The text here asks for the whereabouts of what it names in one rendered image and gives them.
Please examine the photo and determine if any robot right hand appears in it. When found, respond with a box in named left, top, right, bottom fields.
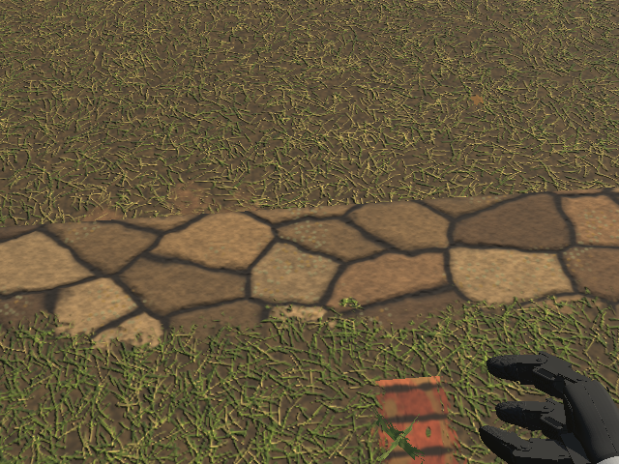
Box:
left=479, top=351, right=619, bottom=464

